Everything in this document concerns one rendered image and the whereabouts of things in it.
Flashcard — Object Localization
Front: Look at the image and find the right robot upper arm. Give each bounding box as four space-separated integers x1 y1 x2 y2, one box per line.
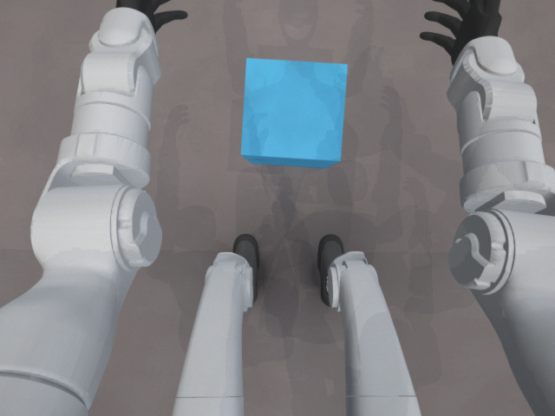
447 208 555 416

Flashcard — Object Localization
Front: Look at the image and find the robot left foot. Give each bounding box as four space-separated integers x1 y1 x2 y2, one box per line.
233 234 259 304

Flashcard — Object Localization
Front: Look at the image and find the robot left hand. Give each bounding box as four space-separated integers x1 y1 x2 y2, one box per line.
116 0 188 35

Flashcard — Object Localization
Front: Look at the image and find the robot left forearm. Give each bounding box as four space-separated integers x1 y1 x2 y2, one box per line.
30 7 161 263

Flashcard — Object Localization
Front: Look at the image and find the robot right hand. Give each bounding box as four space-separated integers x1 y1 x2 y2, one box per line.
420 0 502 65

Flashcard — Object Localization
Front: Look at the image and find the robot foot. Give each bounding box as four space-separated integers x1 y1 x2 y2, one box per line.
233 234 259 304
317 234 344 307

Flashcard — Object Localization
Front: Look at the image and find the robot right forearm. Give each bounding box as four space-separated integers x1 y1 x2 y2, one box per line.
447 36 555 217

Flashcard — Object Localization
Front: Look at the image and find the robot right foot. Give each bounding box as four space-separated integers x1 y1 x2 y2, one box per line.
317 234 344 307

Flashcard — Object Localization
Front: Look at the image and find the left robot upper arm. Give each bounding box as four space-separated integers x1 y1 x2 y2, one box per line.
0 184 162 416

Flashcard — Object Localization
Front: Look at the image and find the carton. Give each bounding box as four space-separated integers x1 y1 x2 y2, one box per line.
241 58 348 168

